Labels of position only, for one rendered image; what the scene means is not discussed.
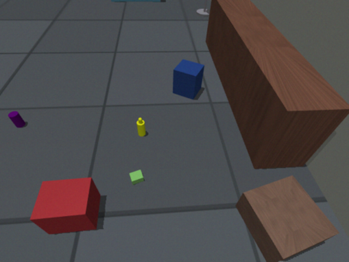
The floor lamp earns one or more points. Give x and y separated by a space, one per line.
203 12

